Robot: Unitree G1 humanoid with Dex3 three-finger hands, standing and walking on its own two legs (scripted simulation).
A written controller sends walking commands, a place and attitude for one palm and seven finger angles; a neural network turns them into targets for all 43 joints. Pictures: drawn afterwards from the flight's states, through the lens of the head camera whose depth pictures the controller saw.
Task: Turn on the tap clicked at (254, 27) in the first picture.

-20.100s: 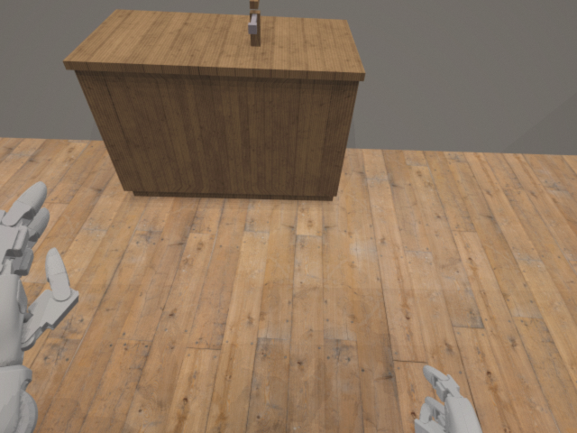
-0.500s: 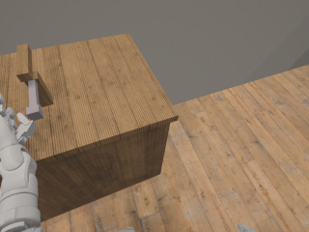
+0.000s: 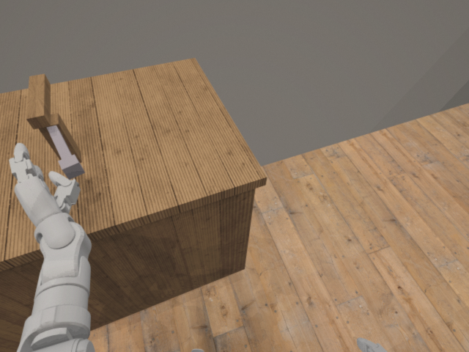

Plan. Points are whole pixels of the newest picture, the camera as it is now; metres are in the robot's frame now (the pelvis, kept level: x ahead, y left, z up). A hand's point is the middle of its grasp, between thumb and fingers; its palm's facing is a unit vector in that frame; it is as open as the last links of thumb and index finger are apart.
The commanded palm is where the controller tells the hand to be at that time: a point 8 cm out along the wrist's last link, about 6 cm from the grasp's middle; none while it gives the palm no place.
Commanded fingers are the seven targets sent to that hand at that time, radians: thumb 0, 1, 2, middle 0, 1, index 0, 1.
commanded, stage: push the lever round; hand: left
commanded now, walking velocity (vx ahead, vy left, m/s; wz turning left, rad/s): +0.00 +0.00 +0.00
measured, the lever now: (71, 167) +0.40 +0.30 +0.08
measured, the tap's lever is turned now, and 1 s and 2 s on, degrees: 14 43 72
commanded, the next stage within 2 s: none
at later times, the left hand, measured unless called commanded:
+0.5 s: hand (97, 174) +0.40 +0.26 +0.07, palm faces +0.76 -0.65 -0.08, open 7.7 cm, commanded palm +0.35 +0.28 +0.08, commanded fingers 0.00 0.90 0.90 -0.15 -0.15 -0.15 -0.15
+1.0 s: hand (113, 161) +0.43 +0.24 +0.07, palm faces +0.82 -0.57 -0.08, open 7.8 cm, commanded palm +0.38 +0.25 +0.08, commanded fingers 0.00 0.90 0.90 -0.15 -0.15 -0.15 -0.15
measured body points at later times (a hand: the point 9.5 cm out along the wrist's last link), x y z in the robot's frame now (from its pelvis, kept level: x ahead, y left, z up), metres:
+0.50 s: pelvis -0.01 -0.01 +0.00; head +0.04 -0.01 +0.45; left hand +0.35 +0.29 +0.08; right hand +0.09 -0.27 -0.12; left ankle +0.02 +0.10 -0.70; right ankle -0.02 -0.09 -0.70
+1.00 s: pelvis +0.00 -0.01 -0.01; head +0.05 -0.01 +0.44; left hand +0.39 +0.27 +0.08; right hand +0.06 -0.27 -0.13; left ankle +0.02 +0.10 -0.70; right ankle -0.02 -0.09 -0.70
